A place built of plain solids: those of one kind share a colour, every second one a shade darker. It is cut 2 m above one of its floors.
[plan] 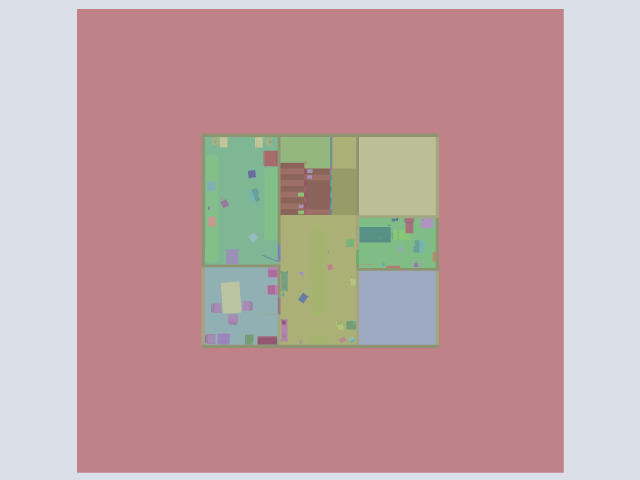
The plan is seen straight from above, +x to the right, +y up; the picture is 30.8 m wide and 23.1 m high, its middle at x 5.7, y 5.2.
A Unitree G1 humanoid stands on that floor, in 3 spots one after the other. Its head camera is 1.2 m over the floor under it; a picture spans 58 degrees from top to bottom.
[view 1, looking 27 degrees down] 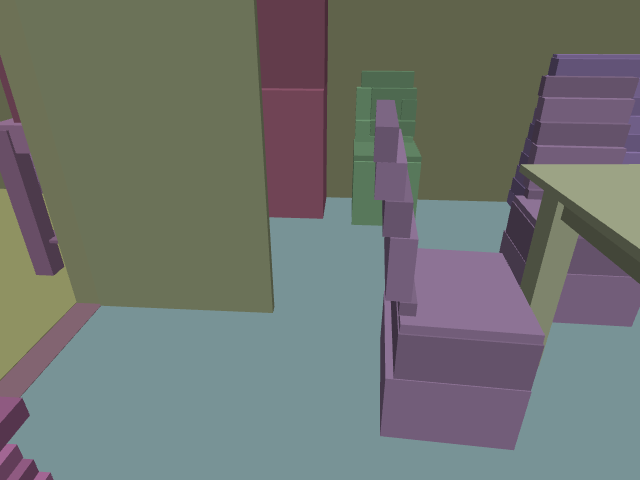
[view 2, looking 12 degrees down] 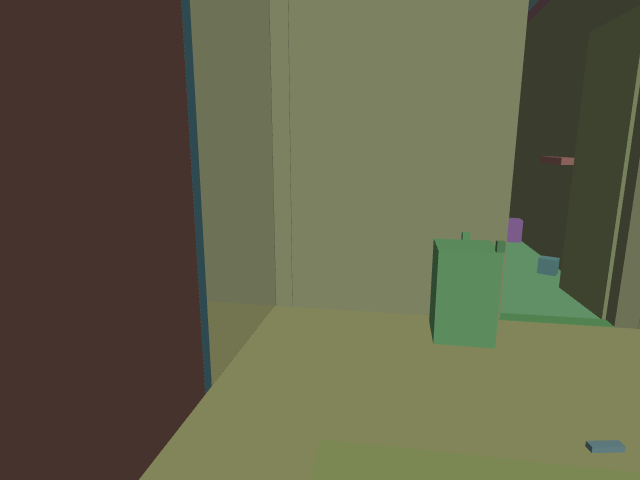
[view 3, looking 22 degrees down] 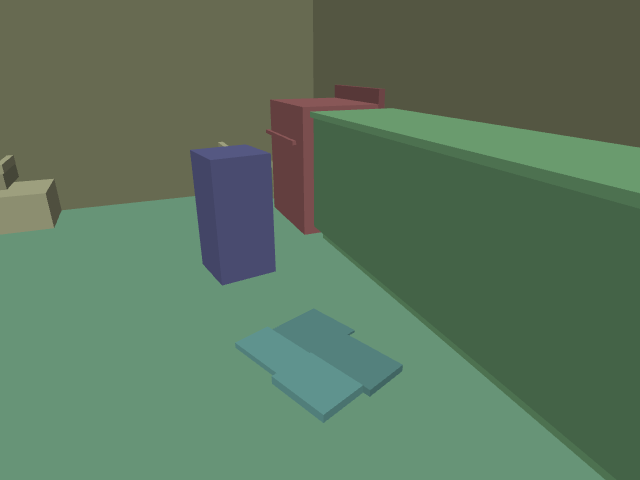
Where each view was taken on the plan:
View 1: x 2.52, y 3.23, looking -86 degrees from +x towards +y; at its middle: floor_groom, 2.64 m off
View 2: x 4.37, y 5.50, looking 10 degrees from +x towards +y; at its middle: wall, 3.20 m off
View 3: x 1.93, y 5.88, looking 67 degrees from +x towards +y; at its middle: floor_kitchen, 3.20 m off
